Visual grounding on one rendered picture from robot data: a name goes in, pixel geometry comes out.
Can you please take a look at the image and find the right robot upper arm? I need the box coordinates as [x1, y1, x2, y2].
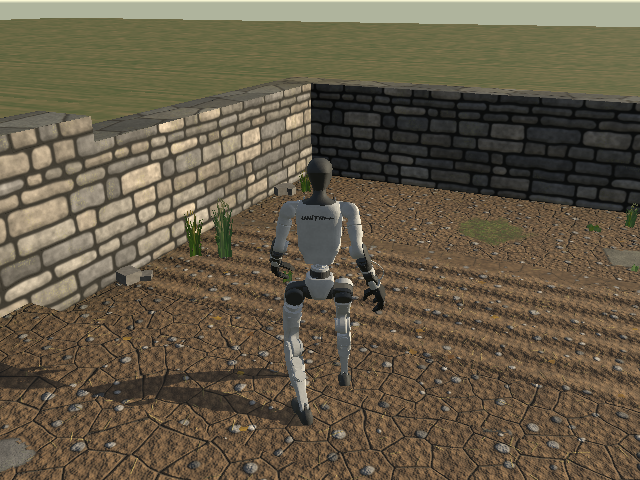
[340, 201, 365, 259]

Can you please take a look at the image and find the left robot upper arm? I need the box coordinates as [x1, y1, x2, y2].
[273, 200, 300, 253]

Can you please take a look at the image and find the robot torso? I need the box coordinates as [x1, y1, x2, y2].
[296, 196, 343, 300]

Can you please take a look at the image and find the robot right thigh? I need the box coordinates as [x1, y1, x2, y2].
[333, 278, 353, 334]

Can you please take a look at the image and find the left robot hand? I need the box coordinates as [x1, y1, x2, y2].
[271, 260, 295, 279]

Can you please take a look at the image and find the left robot forearm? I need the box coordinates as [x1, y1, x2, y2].
[269, 237, 284, 267]

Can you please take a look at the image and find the right robot hand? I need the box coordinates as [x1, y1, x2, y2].
[363, 284, 386, 312]

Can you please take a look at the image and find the right robot forearm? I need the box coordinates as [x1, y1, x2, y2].
[356, 243, 381, 290]

